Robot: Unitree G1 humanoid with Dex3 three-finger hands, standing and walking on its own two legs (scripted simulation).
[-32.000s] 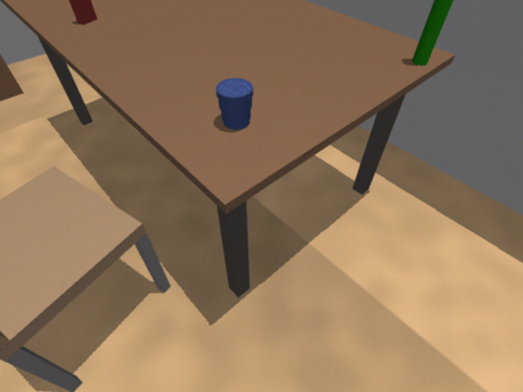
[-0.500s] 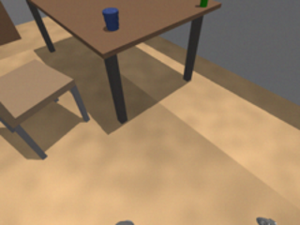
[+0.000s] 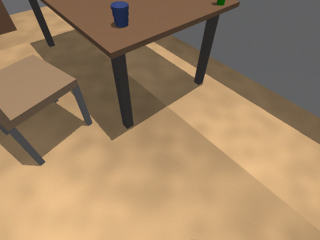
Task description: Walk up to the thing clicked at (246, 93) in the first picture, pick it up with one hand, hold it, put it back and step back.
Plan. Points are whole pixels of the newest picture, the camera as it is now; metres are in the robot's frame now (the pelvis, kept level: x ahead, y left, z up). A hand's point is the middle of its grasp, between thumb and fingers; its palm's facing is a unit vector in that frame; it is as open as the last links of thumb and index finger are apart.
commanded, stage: step back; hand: left
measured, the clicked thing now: (120, 15) +1.18 +0.21 +0.01
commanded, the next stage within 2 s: stand in 0.32 s
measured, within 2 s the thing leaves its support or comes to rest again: neither
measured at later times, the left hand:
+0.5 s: hand out of the picture +0.13 +0.26 -0.15, palm faces +0.03 -0.95 -0.32, open 7.4 cm
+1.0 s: hand out of the picture +0.09 +0.25 -0.14, palm faces +0.01 -0.94 -0.35, open 7.4 cm
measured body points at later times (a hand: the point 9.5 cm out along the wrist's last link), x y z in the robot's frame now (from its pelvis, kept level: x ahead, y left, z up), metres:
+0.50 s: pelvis +0.03 +0.01 +0.01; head +0.06 +0.02 +0.46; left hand +0.12 +0.31 -0.13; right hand +0.12 -0.29 -0.12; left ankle +0.00 +0.12 -0.73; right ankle +0.06 -0.13 -0.73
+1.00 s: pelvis +0.02 -0.01 +0.02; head +0.04 -0.01 +0.47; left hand +0.09 +0.29 -0.11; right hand +0.12 -0.30 -0.12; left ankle +0.00 +0.12 -0.73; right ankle +0.06 -0.13 -0.73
